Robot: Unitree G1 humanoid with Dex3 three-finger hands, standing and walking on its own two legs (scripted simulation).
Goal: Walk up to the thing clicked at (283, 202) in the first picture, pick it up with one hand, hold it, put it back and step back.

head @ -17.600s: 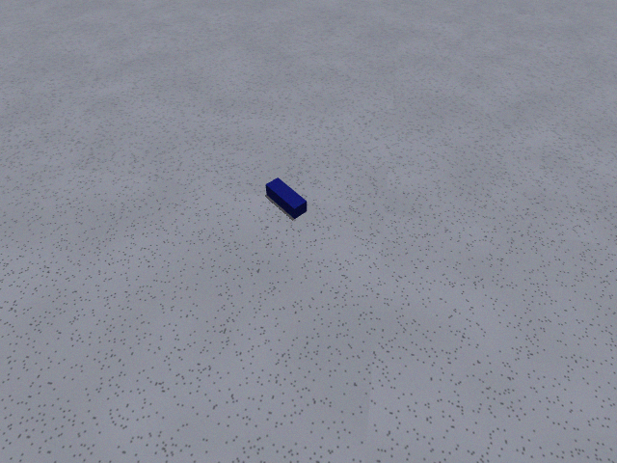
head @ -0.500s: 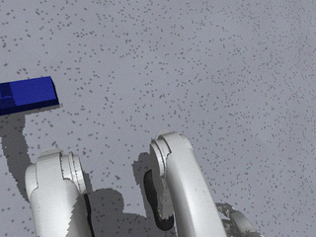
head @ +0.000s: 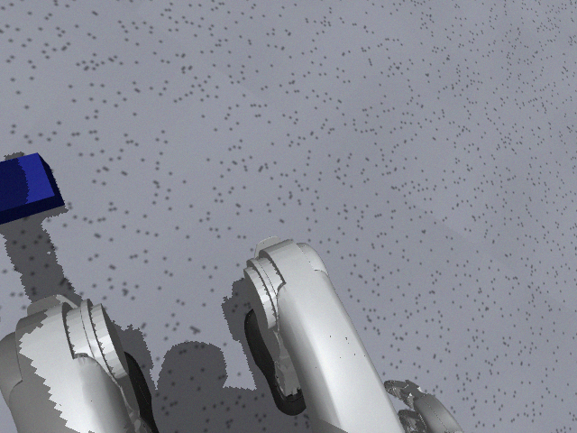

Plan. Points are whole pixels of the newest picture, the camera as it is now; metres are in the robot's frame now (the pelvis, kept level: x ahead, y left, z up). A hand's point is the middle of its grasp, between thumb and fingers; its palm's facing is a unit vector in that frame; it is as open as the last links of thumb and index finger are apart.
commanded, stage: approach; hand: left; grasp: from above
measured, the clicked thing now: out of the picture +0.48 +0.32 -0.29
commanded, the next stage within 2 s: close in in 0.08 s
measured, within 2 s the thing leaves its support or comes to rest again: neither
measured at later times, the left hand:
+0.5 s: hand out of the picture +0.46 +0.32 -0.19, palm faces -0.44 -0.10 -0.89, open 13.5 cm
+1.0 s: hand out of the picture +0.47 +0.30 -0.24, palm faces -0.45 -0.13 -0.88, open 14.1 cm
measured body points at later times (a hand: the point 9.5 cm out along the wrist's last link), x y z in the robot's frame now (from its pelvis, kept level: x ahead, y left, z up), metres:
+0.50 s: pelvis +0.00 +0.00 +0.00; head +0.25 +0.11 +0.36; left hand +0.48 +0.32 -0.14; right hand +0.08 -0.26 -0.09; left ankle +0.08 +0.14 -0.29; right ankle +0.10 -0.11 -0.29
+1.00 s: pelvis +0.00 +0.00 -0.01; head +0.28 +0.10 +0.32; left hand +0.49 +0.31 -0.19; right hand +0.03 -0.25 -0.09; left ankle +0.08 +0.14 -0.29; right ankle +0.10 -0.11 -0.29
